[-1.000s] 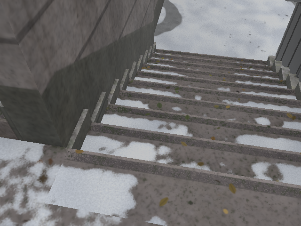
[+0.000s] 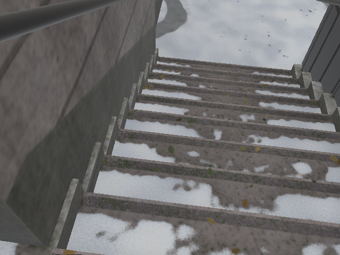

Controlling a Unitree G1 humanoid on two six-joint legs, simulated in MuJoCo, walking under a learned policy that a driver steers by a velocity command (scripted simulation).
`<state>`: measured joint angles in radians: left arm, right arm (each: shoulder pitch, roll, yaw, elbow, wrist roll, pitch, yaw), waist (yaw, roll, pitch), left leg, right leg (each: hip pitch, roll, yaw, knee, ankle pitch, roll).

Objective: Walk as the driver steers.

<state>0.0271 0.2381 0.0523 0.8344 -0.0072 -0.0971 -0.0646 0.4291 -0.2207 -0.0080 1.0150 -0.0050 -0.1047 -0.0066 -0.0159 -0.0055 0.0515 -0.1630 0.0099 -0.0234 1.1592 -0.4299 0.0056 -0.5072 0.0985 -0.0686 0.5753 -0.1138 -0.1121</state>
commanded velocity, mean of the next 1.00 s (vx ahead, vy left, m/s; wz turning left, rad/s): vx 0.50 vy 0.00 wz -0.54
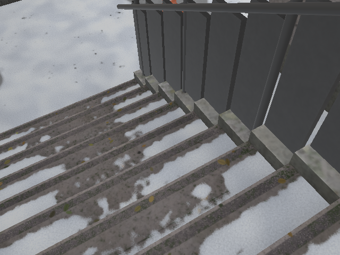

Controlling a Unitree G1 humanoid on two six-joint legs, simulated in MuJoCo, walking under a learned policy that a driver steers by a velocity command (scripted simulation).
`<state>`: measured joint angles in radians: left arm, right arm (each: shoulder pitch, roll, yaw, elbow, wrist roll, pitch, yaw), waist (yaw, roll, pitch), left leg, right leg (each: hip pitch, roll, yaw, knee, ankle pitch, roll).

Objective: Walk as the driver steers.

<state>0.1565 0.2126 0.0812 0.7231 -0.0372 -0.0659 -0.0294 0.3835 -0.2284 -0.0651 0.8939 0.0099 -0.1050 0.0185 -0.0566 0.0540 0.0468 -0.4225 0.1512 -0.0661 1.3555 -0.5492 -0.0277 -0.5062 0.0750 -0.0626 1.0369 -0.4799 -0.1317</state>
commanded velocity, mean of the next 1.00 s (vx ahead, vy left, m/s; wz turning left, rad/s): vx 0.50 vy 0.00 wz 0.23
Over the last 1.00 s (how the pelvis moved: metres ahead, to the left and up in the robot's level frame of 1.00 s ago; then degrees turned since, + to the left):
0.42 -0.16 -0.04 -35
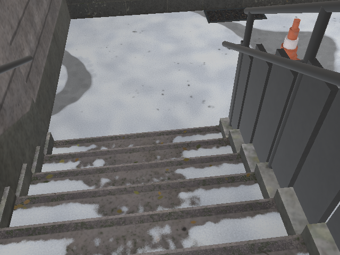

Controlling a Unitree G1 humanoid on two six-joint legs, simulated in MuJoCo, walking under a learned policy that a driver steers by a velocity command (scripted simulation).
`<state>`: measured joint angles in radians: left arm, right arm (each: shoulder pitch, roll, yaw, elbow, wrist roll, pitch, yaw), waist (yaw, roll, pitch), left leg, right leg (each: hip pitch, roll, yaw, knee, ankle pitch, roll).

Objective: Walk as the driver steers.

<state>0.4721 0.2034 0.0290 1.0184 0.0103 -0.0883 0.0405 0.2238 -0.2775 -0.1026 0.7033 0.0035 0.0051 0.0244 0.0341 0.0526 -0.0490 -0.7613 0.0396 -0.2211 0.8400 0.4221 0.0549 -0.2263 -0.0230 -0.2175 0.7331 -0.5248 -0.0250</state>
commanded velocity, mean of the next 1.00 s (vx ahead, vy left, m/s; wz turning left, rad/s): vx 0.14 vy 0.00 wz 0.46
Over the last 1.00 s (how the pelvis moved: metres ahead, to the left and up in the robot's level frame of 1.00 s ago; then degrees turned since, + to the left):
0.57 -0.07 -0.27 19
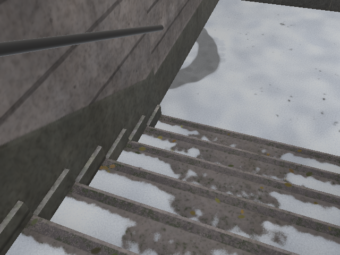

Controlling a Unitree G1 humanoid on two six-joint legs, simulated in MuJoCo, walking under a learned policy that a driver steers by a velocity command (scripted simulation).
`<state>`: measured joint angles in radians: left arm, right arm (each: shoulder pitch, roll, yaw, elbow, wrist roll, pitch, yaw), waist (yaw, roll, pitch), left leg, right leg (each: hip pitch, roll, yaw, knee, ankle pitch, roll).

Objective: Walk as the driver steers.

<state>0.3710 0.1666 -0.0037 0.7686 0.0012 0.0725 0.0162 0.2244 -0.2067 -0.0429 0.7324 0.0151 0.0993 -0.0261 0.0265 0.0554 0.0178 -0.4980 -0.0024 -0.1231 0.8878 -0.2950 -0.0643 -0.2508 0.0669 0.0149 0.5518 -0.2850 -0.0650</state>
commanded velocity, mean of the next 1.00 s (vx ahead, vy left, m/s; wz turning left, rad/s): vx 0.00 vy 0.00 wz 0.03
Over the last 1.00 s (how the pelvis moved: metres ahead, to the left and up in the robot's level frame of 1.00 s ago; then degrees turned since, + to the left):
0.23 -0.03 -0.13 28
